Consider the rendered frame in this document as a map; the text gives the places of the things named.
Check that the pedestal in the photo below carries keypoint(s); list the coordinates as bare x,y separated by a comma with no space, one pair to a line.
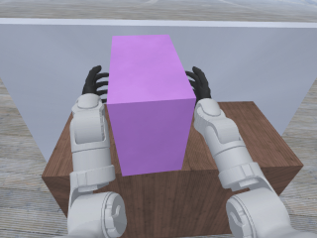
188,202

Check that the right robot forearm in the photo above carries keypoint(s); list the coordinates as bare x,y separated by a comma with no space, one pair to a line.
221,134

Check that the robot right upper arm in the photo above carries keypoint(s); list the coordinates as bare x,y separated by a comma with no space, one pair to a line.
259,213

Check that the carton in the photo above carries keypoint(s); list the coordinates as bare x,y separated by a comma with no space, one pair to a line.
150,103

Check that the left robot forearm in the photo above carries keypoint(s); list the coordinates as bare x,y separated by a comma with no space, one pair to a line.
90,143

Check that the robot left upper arm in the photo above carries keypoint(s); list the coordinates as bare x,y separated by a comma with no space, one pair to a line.
97,215

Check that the left robot hand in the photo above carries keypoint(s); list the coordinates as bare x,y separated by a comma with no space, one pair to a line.
91,85

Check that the right robot hand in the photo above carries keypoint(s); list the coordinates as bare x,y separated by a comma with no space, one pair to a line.
200,85

